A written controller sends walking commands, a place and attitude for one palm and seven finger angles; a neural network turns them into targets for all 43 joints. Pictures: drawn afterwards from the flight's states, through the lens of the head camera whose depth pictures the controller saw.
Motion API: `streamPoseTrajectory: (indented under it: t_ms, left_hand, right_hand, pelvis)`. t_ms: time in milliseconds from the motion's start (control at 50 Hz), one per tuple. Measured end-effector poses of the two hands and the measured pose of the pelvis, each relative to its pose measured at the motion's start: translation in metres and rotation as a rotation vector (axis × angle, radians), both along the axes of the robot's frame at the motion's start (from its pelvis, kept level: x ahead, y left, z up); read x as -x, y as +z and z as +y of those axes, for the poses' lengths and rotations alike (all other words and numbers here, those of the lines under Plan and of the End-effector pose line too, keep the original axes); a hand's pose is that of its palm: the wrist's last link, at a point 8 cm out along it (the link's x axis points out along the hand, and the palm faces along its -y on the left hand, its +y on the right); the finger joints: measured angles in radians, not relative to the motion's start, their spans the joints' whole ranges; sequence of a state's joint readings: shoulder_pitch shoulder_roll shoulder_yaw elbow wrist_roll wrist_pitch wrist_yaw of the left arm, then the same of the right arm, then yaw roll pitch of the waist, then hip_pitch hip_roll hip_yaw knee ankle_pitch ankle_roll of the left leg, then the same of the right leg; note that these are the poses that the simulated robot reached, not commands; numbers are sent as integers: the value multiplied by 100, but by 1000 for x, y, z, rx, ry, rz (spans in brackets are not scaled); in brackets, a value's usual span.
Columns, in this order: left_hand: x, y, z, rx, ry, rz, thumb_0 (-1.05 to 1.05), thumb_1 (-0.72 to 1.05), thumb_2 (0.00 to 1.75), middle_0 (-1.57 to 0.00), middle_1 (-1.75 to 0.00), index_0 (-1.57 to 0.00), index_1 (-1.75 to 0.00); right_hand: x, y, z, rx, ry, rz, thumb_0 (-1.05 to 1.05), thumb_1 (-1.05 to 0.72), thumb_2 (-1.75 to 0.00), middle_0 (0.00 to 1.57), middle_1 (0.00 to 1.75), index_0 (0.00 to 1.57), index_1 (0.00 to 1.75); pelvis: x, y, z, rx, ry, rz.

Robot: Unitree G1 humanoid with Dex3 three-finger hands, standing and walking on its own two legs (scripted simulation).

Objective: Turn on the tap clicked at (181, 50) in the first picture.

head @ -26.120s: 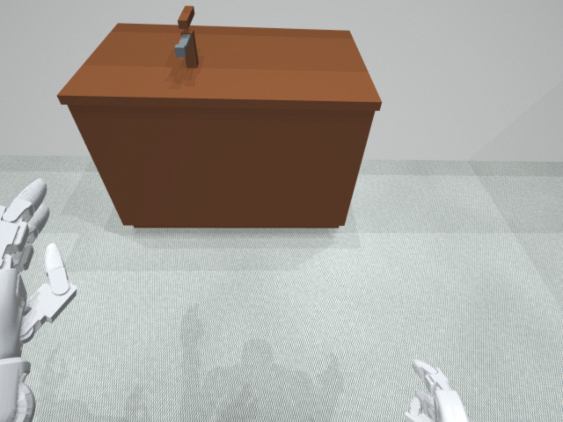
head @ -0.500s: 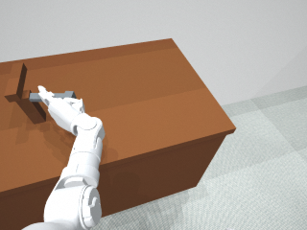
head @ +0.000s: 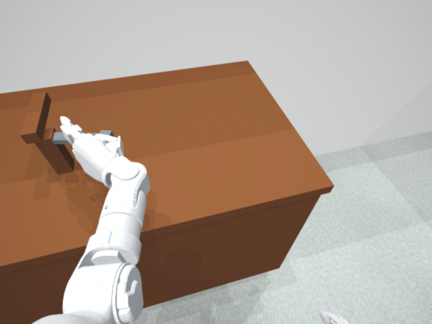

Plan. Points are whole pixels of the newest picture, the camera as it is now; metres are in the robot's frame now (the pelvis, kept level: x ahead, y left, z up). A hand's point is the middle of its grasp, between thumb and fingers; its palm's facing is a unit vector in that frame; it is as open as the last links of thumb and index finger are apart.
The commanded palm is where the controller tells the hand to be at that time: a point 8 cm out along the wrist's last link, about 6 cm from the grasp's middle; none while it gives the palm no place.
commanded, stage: lift the hand up off the lever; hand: left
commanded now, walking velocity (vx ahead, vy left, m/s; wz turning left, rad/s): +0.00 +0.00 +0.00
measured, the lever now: (106, 139) +0.48 +0.25 +0.07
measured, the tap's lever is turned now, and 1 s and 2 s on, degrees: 73 73 73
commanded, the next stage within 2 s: draw the hand back beside the body in 1.00 s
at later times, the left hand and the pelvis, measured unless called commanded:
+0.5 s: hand (111, 139) +0.42 +0.20 +0.13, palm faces +0.80 -0.59 -0.07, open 7.8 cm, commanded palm +0.37 +0.22 +0.13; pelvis +0.00 -0.01 +0.01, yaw +0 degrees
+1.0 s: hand (105, 137) +0.41 +0.21 +0.15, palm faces +0.79 -0.61 -0.06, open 7.8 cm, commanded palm +0.36 +0.22 +0.14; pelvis +0.00 +0.00 +0.01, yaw +0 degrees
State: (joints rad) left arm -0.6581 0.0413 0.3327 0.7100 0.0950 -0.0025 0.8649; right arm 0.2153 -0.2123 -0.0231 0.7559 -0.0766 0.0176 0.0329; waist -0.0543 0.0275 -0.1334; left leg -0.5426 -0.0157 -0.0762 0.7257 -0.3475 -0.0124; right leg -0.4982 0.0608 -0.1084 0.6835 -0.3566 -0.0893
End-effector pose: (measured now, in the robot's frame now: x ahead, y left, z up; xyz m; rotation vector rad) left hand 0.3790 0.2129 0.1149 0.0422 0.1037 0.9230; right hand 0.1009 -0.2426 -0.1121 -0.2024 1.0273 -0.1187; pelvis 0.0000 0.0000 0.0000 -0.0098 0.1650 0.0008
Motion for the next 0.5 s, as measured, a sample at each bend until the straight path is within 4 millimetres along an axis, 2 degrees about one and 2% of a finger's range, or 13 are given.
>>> streamPoseTrajectory:
  t_ms: [120, 340, 500]
  left_hand:
    - [-2, 3, -4, 12, 9, 11, 2, 90, 90, -16, -15, -15, -15]
    - [7, 14, 1, 3, 15, -6, 2, 90, 90, -16, -15, -15, -15]
    - [14, 20, 3, 8, 12, -11, 2, 90, 90, -16, -15, -15, -15]
  right_hand:
    - [-1, 0, 1, -10, -5, -8, 1, -90, -90, 20, 30, 20, 30]
    - [0, 2, -3, -13, -12, -11, 1, -90, -90, 20, 30, 20, 30]
    - [-10, 8, -6, 2, 1, -46, 1, -90, -90, 20, 30, 20, 30]
  pelvis:
    - [0, 1, -2, -4, -6, -1]
    - [-2, 4, -5, -7, -6, -24]
    - [0, 6, -6, -7, -1, -42]
